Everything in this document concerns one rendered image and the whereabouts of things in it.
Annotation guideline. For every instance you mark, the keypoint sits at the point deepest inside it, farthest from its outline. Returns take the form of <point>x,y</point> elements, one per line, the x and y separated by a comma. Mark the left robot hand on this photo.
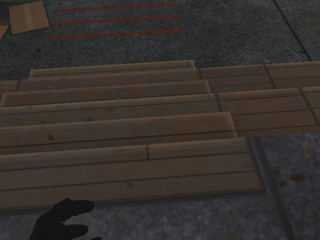
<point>49,227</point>

